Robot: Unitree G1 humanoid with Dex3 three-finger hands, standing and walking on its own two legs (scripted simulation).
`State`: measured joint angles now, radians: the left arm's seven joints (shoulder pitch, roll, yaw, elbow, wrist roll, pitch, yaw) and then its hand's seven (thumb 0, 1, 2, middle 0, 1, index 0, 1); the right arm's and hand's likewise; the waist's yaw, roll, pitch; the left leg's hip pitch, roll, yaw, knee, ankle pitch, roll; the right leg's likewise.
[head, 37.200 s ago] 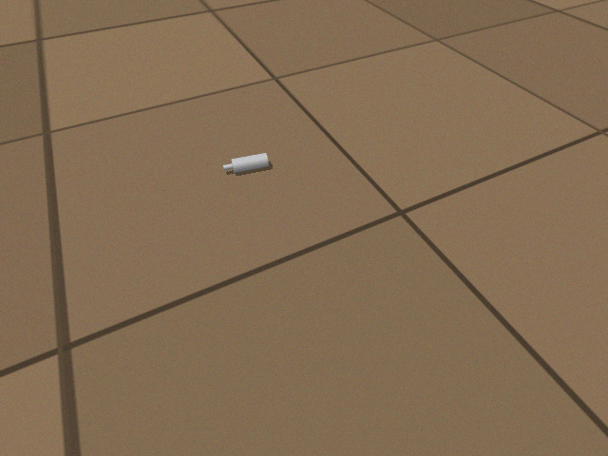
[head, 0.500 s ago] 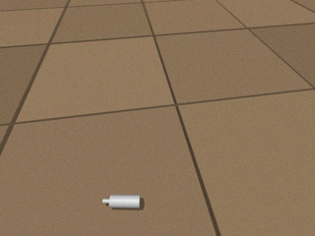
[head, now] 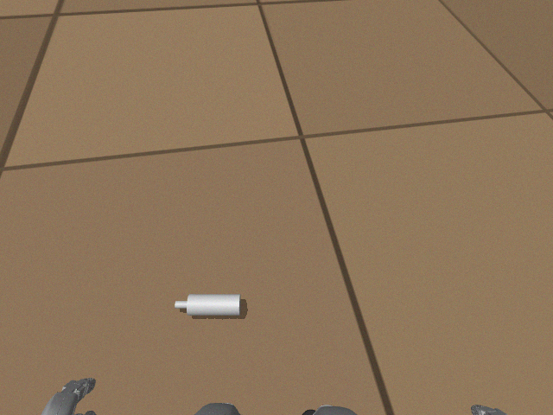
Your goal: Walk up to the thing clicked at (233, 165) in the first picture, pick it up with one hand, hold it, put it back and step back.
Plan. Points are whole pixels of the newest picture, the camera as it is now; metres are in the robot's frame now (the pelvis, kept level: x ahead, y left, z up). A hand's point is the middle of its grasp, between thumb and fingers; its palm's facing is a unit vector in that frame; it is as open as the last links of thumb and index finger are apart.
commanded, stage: step back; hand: left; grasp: from above
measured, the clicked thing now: (207, 304) +0.50 +0.23 -0.73
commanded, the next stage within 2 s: none
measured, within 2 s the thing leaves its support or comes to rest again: neither
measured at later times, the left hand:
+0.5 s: hand out of the picture +0.02 +0.26 -0.16, palm faces -0.12 -0.90 -0.42, open 7.3 cm
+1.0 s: hand out of the picture -0.12 +0.27 -0.15, palm faces -0.02 -0.93 -0.37, open 7.3 cm
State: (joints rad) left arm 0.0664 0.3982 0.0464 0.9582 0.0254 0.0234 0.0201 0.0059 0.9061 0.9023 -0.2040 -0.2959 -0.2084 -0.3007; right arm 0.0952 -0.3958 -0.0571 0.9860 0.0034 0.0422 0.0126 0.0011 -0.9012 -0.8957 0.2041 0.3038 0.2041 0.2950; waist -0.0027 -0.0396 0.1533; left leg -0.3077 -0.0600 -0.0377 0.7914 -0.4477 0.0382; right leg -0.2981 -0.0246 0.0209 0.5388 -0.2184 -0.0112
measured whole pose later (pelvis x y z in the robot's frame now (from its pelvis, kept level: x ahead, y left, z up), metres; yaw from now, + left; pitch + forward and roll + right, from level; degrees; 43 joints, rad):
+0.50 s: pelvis -0.11 +0.00 -0.02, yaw -5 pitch -2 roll -1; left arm 0.13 0.37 0.08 0.85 0.03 0.04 0.01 0.01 0.91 0.90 -0.20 -0.30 -0.21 -0.30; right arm 0.12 -0.39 -0.04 0.87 -0.01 0.04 -0.01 0.00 -0.90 -0.90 0.21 0.30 0.21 0.30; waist -0.01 0.05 0.21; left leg -0.40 0.05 0.00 0.73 -0.29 0.00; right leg -0.24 0.06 0.04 0.66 -0.39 -0.02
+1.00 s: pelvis -0.24 +0.00 +0.00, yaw -2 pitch -3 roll -1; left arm 0.15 0.40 0.08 0.81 0.01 0.07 0.02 0.01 0.91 0.90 -0.20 -0.30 -0.21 -0.30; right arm 0.17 -0.36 -0.04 0.88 -0.03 0.03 0.00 0.00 -0.90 -0.90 0.21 0.30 0.21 0.30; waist 0.00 -0.03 0.17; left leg -0.26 0.00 -0.03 0.60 -0.28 0.02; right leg -0.49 0.13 0.14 1.19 -0.51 -0.01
